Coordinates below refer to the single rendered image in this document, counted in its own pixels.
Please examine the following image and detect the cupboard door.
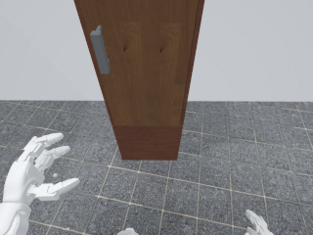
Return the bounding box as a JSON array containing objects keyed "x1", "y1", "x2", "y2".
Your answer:
[{"x1": 78, "y1": 0, "x2": 199, "y2": 126}]

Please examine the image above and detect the robot left hand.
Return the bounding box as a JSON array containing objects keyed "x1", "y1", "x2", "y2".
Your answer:
[{"x1": 2, "y1": 132, "x2": 80, "y2": 206}]

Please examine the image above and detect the handle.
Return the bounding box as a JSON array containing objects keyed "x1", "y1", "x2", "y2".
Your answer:
[{"x1": 90, "y1": 24, "x2": 110, "y2": 74}]

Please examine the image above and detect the left robot forearm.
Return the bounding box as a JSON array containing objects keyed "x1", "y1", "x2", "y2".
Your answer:
[{"x1": 0, "y1": 201, "x2": 31, "y2": 235}]

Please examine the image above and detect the robot right hand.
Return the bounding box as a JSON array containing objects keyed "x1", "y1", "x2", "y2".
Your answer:
[{"x1": 245, "y1": 210, "x2": 274, "y2": 235}]

